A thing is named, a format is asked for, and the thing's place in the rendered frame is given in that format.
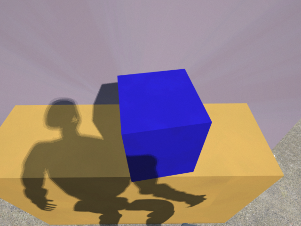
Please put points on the carton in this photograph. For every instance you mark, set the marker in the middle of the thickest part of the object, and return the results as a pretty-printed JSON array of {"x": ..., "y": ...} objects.
[{"x": 163, "y": 123}]

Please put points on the pedestal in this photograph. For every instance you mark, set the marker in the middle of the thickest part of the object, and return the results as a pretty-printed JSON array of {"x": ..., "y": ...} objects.
[{"x": 66, "y": 165}]

